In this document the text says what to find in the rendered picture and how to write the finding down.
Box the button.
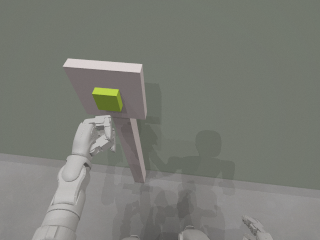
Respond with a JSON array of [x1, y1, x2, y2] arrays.
[[92, 87, 123, 112]]

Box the robot left forearm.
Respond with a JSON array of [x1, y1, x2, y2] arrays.
[[32, 154, 92, 240]]

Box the right robot thigh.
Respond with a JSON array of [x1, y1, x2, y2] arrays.
[[178, 229, 210, 240]]

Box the robot right shin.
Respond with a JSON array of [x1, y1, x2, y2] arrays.
[[184, 226, 195, 231]]

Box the panel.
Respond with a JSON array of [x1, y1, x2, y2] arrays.
[[63, 58, 147, 183]]

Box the robot left hand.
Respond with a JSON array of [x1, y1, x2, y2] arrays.
[[71, 115, 116, 162]]

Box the robot right hand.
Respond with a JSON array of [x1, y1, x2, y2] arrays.
[[241, 215, 273, 240]]

